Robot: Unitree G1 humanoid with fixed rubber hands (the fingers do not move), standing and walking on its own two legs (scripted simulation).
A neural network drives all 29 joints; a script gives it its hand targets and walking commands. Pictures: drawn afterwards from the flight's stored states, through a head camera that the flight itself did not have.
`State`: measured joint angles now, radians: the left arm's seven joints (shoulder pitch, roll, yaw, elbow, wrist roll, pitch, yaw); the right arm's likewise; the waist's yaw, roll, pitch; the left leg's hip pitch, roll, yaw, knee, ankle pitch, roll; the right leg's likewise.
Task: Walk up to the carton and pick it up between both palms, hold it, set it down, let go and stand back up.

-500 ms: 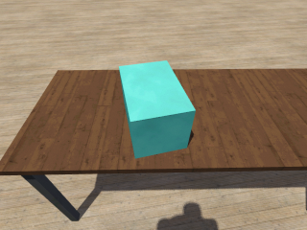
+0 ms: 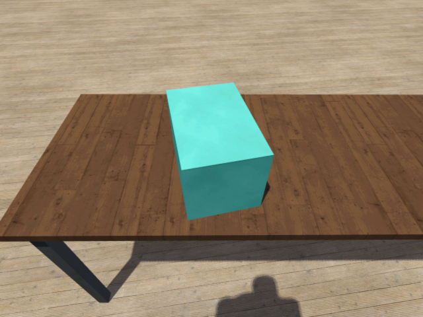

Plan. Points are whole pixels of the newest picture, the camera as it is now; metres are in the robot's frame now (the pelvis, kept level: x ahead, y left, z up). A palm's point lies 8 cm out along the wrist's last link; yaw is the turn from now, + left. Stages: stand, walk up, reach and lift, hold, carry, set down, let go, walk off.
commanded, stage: stand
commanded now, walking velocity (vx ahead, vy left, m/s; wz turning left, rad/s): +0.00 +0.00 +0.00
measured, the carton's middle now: (212, 146) +0.54 +0.01 +0.01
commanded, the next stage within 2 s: none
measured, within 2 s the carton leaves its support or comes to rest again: neither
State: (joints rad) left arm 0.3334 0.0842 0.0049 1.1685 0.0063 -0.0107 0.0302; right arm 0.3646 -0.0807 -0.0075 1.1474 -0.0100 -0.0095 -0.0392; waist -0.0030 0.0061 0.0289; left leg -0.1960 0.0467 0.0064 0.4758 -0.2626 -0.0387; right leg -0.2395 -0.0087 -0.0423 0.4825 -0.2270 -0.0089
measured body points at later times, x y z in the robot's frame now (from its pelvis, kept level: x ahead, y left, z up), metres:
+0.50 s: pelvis +0.01 -0.01 +0.00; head +0.02 -0.01 +0.45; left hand -0.02 +0.19 -0.16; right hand -0.03 -0.20 -0.16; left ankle +0.00 +0.14 -0.74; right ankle +0.02 -0.11 -0.74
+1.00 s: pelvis +0.02 -0.01 +0.00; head +0.03 -0.01 +0.45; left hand -0.01 +0.19 -0.16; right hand -0.02 -0.20 -0.17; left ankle +0.00 +0.14 -0.74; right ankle +0.02 -0.11 -0.74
